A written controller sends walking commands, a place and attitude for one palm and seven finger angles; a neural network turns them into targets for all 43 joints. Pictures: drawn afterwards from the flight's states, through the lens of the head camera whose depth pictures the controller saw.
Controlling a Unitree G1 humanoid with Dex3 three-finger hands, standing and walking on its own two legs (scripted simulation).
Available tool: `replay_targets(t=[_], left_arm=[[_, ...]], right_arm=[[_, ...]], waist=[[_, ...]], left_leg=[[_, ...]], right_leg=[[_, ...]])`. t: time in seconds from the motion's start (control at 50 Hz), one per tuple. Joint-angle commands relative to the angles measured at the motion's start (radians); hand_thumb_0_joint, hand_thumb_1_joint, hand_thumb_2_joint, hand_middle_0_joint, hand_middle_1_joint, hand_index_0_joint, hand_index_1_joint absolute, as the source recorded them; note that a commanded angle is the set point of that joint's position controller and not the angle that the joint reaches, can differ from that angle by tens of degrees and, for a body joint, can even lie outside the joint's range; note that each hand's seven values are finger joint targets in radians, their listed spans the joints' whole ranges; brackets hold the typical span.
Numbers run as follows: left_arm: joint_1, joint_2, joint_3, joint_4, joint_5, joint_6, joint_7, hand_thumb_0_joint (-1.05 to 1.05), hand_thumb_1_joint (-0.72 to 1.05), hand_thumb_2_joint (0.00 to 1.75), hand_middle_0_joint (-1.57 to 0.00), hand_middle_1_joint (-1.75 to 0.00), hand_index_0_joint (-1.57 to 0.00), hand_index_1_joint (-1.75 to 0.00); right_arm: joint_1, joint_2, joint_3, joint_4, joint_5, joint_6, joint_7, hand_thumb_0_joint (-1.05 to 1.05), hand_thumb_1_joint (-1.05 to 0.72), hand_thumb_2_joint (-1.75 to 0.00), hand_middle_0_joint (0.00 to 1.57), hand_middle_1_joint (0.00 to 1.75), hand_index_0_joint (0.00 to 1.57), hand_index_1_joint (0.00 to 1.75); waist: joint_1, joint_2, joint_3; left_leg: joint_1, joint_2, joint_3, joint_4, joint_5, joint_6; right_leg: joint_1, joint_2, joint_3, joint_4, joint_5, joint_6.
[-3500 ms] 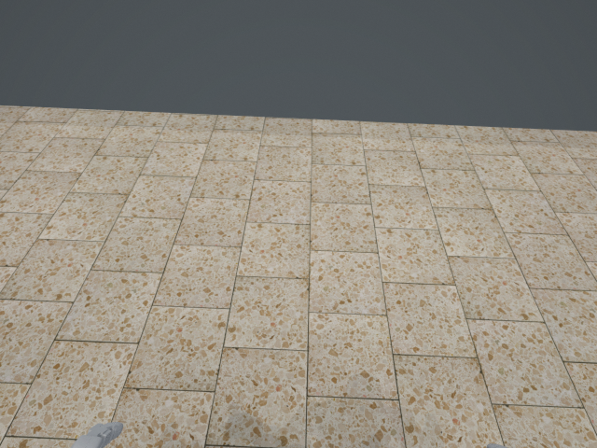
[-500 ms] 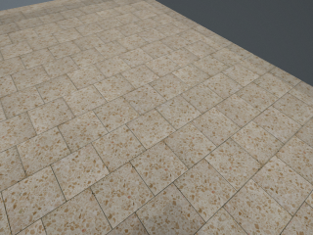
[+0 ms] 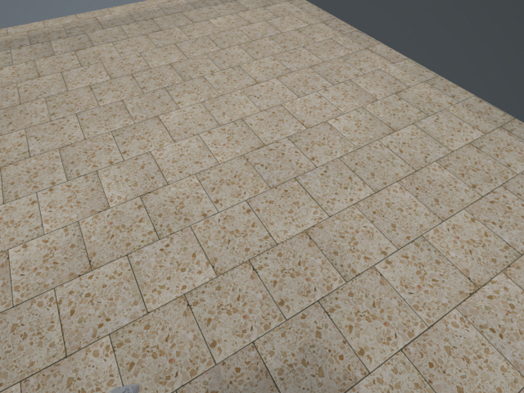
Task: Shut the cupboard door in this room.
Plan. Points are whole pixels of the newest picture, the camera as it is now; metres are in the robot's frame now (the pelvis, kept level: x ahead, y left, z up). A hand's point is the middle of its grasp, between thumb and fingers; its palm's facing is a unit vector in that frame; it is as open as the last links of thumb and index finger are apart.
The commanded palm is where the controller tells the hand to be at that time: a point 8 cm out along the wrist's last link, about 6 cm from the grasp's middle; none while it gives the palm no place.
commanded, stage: turn or walk to find it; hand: left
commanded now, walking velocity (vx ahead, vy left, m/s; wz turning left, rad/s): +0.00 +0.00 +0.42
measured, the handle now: out of the picture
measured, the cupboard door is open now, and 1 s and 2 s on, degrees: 83 83 83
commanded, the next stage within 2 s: none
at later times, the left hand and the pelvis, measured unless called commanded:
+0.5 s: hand out of the picture -0.05 +0.20 -0.18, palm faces +0.28 -0.93 -0.23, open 7.3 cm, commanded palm none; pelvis -0.04 +0.00 -0.01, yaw +15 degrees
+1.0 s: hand out of the picture -0.03 +0.24 -0.15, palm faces +0.41 -0.88 -0.25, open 7.3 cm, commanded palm none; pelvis -0.06 +0.01 +0.00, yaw +25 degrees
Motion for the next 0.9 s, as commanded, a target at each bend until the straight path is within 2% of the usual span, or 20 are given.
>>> replay_targets(t=[0.0,0.02,0.04,0.06,0.08,0.1,0.14,0.24,0.38,0.42,0.46,0.48,0.5,0.52,0.54,0.56,0.58,0.64,0.72,0.88], left_arm=[[0.131,0.103,0.021,-0.045,-0.003,-0.036,0.017,0.00,0.90,0.90,-0.20,-0.30,-0.20,-0.30],[0.152,0.165,0.034,-0.047,0.009,-0.044,0.023,0.00,0.90,0.90,-0.20,-0.30,-0.20,-0.30],[0.145,0.245,0.047,-0.060,0.020,-0.047,0.025,0.00,0.90,0.90,-0.20,-0.30,-0.20,-0.30],[0.112,0.233,0.040,-0.079,0.011,-0.043,0.027,0.00,0.90,0.90,-0.20,-0.30,-0.20,-0.30],[0.047,0.188,0.039,-0.089,0.008,-0.047,0.033,0.00,0.90,0.90,-0.20,-0.30,-0.20,-0.30],[0.000,0.166,0.031,-0.098,0.007,-0.048,0.029,0.00,0.90,0.90,-0.20,-0.30,-0.20,-0.30],[-0.016,0.130,0.013,-0.100,0.005,-0.058,0.021,0.00,0.90,0.90,-0.20,-0.30,-0.20,-0.30],[0.065,0.139,0.017,-0.067,0.011,-0.061,0.023,0.00,0.90,0.90,-0.20,-0.30,-0.20,-0.30],[0.133,0.199,0.037,-0.026,0.024,-0.051,0.017,0.00,0.90,0.90,-0.20,-0.30,-0.20,-0.30],[0.125,0.210,0.041,-0.023,0.023,-0.048,0.016,0.00,0.90,0.90,-0.20,-0.30,-0.20,-0.30],[0.100,0.204,0.041,-0.022,0.011,-0.042,0.014,0.00,0.90,0.90,-0.20,-0.30,-0.20,-0.30],[0.106,0.173,0.035,-0.031,0.003,-0.036,0.011,0.00,0.90,0.90,-0.20,-0.30,-0.20,-0.30],[0.113,0.102,0.021,-0.066,-0.002,-0.030,0.005,0.00,0.90,0.90,-0.20,-0.30,-0.20,-0.30],[0.052,0.100,0.008,-0.084,0.006,-0.020,0.011,0.00,0.90,0.90,-0.20,-0.30,-0.20,-0.30],[0.025,0.106,0.012,-0.070,0.010,-0.010,0.013,0.00,0.90,0.90,-0.20,-0.30,-0.20,-0.30],[0.007,0.110,0.018,-0.064,0.009,-0.009,0.009,0.00,0.90,0.90,-0.20,-0.30,-0.20,-0.30],[0.003,0.118,0.021,-0.054,0.008,-0.011,0.002,0.00,0.90,0.90,-0.20,-0.30,-0.20,-0.30],[0.049,0.113,0.020,-0.026,0.008,-0.016,-0.005,0.00,0.90,0.90,-0.20,-0.30,-0.20,-0.30],[0.038,0.113,0.018,-0.031,0.005,-0.015,0.000,0.00,0.90,0.90,-0.20,-0.30,-0.20,-0.30],[-0.057,0.093,0.010,-0.082,0.000,-0.016,0.006,0.00,0.90,0.90,-0.20,-0.30,-0.20,-0.30]], right_arm=[[-0.016,-0.170,-0.055,-0.074,0.008,-0.012,-0.006,0.00,-0.90,-0.90,0.20,0.30,0.20,0.30],[-0.006,-0.119,-0.049,-0.083,0.016,-0.011,0.000,0.00,-0.90,-0.90,0.20,0.30,0.20,0.30],[-0.020,-0.076,-0.041,-0.113,0.014,-0.011,0.001,0.00,-0.90,-0.90,0.20,0.30,0.20,0.30],[-0.036,-0.134,-0.057,-0.107,0.001,-0.003,0.000,0.00,-0.90,-0.90,0.20,0.30,0.20,0.30],[-0.018,-0.137,-0.062,-0.090,-0.002,0.011,0.004,0.00,-0.90,-0.90,0.20,0.30,0.20,0.30],[0.000,-0.127,-0.063,-0.060,-0.001,0.019,0.009,0.00,-0.90,-0.90,0.20,0.30,0.20,0.30],[0.046,-0.104,-0.058,-0.028,-0.001,0.022,0.018,0.00,-0.90,-0.90,0.20,0.30,0.20,0.30],[0.003,-0.099,-0.049,-0.029,0.001,0.026,0.018,0.00,-0.90,-0.90,0.20,0.30,0.20,0.30],[-0.091,-0.072,-0.028,-0.058,0.015,0.009,0.015,0.00,-0.90,-0.90,0.20,0.30,0.20,0.30],[-0.054,-0.073,-0.025,-0.052,0.017,0.000,0.011,0.00,-0.90,-0.90,0.20,0.30,0.20,0.30],[0.007,-0.095,-0.026,-0.036,0.016,-0.011,0.010,0.00,-0.90,-0.90,0.20,0.30,0.20,0.30],[0.045,-0.148,-0.038,-0.031,0.014,-0.021,0.011,0.00,-0.90,-0.90,0.20,0.30,0.20,0.30],[0.074,-0.247,-0.060,-0.034,0.007,-0.030,0.006,0.00,-0.90,-0.90,0.20,0.30,0.20,0.30],[0.116,-0.282,-0.066,-0.021,0.009,-0.020,-0.002,0.00,-0.90,-0.90,0.20,0.30,0.20,0.30],[0.091,-0.249,-0.059,-0.012,0.004,-0.021,-0.011,0.00,-0.90,-0.90,0.20,0.30,0.20,0.30],[0.047,-0.222,-0.051,-0.025,0.003,-0.025,-0.019,0.00,-0.90,-0.90,0.20,0.30,0.20,0.30],[0.003,-0.200,-0.041,-0.041,0.004,-0.026,-0.023,0.00,-0.90,-0.90,0.20,0.30,0.20,0.30],[-0.019,-0.183,-0.031,-0.055,0.008,-0.037,-0.027,0.00,-0.90,-0.90,0.20,0.30,0.20,0.30],[0.022,-0.184,-0.034,-0.049,0.011,-0.040,-0.027,0.00,-0.90,-0.90,0.20,0.30,0.20,0.30],[0.052,-0.189,-0.046,-0.049,-0.001,-0.027,-0.022,0.00,-0.90,-0.90,0.20,0.30,0.20,0.30]], waist=[[0.063,0.061,-0.126],[0.073,-0.100,-0.136],[0.083,-0.351,-0.080],[0.081,-0.243,-0.066],[0.046,-0.253,-0.042],[0.023,-0.184,-0.004],[-0.001,-0.131,0.017],[0.038,-0.178,0.026],[0.088,-0.232,-0.022],[0.070,-0.231,-0.067],[0.028,-0.190,-0.104],[0.008,-0.036,-0.139],[-0.006,0.278,-0.148],[-0.035,0.253,-0.153],[-0.027,0.212,-0.129],[-0.016,0.230,-0.085],[0.000,0.187,-0.057],[0.024,0.112,-0.062],[0.017,0.087,-0.098],[-0.010,0.110,-0.067]], left_leg=[[-0.038,0.200,-0.264,-0.044,0.104,0.058],[-0.198,0.110,-0.167,0.096,-0.075,-0.005],[-0.345,-0.020,0.009,0.329,-0.343,-0.070],[-0.291,0.023,-0.023,0.515,-0.384,-0.065],[-0.284,0.048,-0.052,0.604,-0.336,-0.063],[-0.269,0.056,-0.030,0.680,-0.274,-0.071],[-0.274,0.068,0.007,0.748,-0.183,-0.090],[-0.272,0.104,0.043,0.684,-0.180,-0.118],[-0.130,0.100,0.129,0.338,-0.304,-0.105],[-0.063,0.086,0.153,0.219,-0.261,-0.096],[0.084,0.087,0.154,0.012,-0.073,-0.082],[0.229,0.160,0.066,-0.084,0.085,-0.059],[0.352,0.420,-0.263,-0.109,0.451,0.052],[0.292,0.492,-0.286,-0.102,0.587,0.146],[0.233,0.445,-0.215,-0.116,0.480,0.147],[0.204,0.395,-0.201,-0.121,0.453,0.135],[0.180,0.367,-0.177,-0.117,0.436,0.121],[0.214,0.299,-0.109,-0.113,0.514,0.098],[0.275,0.297,-0.138,-0.110,0.548,0.108],[0.197,0.302,-0.271,-0.115,0.409,0.145]], right_leg=[[0.233,-0.011,-0.002,-0.350,0.190,-0.020],[0.360,-0.171,0.149,-0.448,0.137,-0.070],[0.332,-0.406,0.389,-0.501,0.177,-0.178],[0.183,-0.447,0.346,-0.498,0.225,-0.231],[0.127,-0.387,0.279,-0.507,0.200,-0.221],[0.090,-0.324,0.218,-0.496,0.203,-0.200],[0.096,-0.251,0.081,-0.451,0.305,-0.167],[0.142,-0.271,0.043,-0.449,0.311,-0.182],[0.206,-0.317,0.005,-0.343,0.551,-0.209],[0.222,-0.313,-0.021,-0.284,0.617,-0.190],[0.169,-0.283,-0.085,-0.182,0.563,-0.125],[0.056,-0.235,-0.132,-0.039,0.419,-0.072],[-0.217,-0.104,-0.168,0.157,-0.088,0.006],[-0.218,-0.078,-0.072,0.295,-0.248,0.002],[-0.207,-0.093,-0.023,0.353,-0.197,-0.006],[-0.238,-0.095,-0.007,0.383,-0.131,-0.004],[-0.242,-0.095,0.000,0.406,-0.070,0.000],[-0.230,-0.075,-0.007,0.408,0.013,0.016],[-0.228,-0.067,0.004,0.356,0.030,0.033],[-0.142,-0.032,0.012,0.144,-0.041,0.020]])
